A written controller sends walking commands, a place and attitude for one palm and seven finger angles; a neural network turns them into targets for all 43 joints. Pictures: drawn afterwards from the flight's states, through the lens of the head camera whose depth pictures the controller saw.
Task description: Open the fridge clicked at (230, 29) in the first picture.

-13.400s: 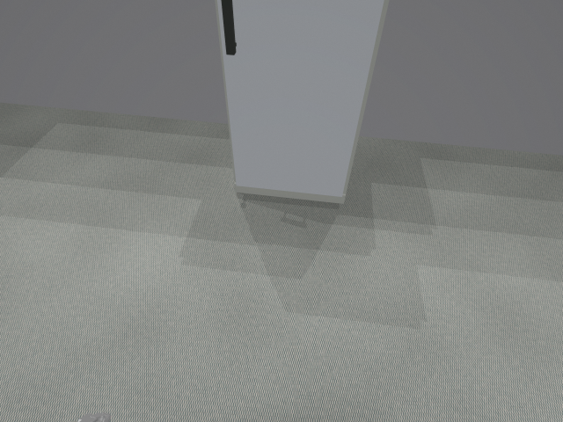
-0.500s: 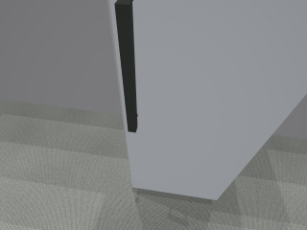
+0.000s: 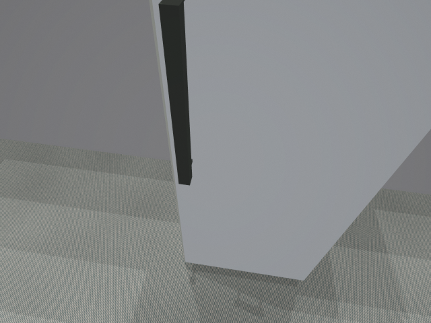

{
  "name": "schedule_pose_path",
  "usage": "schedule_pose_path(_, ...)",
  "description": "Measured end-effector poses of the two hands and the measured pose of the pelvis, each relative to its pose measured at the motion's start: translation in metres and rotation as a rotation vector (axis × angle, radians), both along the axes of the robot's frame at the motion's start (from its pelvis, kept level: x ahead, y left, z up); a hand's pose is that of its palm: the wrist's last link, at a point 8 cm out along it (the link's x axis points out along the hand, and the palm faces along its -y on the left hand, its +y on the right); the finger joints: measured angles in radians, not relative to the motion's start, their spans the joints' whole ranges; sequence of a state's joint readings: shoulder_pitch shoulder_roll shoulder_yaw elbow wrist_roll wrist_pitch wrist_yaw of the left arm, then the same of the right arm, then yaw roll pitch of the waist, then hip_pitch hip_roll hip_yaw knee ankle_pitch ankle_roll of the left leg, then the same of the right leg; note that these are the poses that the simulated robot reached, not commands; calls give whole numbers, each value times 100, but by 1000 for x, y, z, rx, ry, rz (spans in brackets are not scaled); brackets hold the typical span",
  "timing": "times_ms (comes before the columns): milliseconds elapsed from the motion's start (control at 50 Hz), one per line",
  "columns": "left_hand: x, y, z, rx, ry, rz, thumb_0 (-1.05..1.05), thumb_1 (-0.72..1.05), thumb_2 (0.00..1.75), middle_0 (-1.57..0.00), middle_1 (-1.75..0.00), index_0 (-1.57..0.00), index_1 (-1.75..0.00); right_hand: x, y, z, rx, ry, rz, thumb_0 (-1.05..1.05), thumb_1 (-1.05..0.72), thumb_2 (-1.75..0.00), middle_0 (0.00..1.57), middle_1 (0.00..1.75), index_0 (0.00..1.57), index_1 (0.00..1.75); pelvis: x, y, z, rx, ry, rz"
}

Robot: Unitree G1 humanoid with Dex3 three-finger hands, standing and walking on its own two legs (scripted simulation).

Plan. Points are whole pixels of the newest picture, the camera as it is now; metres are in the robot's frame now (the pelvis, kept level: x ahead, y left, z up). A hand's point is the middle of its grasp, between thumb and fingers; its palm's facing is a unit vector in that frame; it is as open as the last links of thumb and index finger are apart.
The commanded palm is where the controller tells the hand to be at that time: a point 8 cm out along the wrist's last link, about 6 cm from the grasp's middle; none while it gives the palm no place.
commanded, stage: look again from close up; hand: left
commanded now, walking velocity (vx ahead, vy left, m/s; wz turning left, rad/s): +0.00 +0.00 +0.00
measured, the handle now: (183, 109) +0.46 +0.10 +0.17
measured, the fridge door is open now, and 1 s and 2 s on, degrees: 0 0 0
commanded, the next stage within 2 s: raise the hand to about handle height in 0.72 s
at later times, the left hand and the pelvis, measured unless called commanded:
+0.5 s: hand out of the picture +0.06 +0.24 -0.16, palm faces -0.01 -0.95 -0.32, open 7.3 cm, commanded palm none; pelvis +0.00 +0.00 +0.00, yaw +0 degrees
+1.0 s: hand (90, 292) +0.18 +0.24 -0.03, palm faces +0.24 -0.96 -0.11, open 7.6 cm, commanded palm +0.11 +0.29 -0.05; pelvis -0.02 +0.00 -0.02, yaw +1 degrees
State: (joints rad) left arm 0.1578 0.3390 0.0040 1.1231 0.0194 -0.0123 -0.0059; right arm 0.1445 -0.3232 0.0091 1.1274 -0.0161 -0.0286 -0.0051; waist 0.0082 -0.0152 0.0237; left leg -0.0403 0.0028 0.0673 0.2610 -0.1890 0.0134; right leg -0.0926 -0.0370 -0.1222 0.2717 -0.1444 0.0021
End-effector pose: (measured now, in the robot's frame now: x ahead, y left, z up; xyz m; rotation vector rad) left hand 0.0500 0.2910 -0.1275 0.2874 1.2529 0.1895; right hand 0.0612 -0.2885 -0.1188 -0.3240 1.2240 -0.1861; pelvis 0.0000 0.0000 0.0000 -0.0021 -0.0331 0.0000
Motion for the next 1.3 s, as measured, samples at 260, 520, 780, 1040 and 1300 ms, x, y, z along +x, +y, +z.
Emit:
schedule_pose_path(260,3,-2,1,1,-9,-1,0,91,90,-20,-30,-20,-30,0,-2,0,0,-6,-1,1,-90,-90,20,30,20,30,0,-2,0,0,-3,0)
schedule_pose_path(520,4,-2,1,2,-14,-3,0,91,90,-20,-30,-20,-30,0,-3,0,1,-7,0,1,-90,-90,20,30,20,30,-1,-3,0,0,-2,0)
schedule_pose_path(780,1,-2,1,1,-9,2,0,91,90,-20,-30,-20,-30,0,-4,1,-2,-3,2,1,-90,-90,20,30,20,30,-1,-3,0,0,-3,3)
schedule_pose_path(1040,104,-8,119,-114,-1074,-45,1,82,86,-20,-36,-21,-35,51,33,8,85,-503,44,1,-90,-90,20,30,20,30,-22,-6,-27,13,87,-2)
schedule_pose_path(1300,86,10,103,-273,-1210,-189,1,54,74,-23,-54,-23,-53,87,34,-2,39,-677,160,2,-90,-90,20,30,20,30,-36,-11,-73,-24,172,-4)
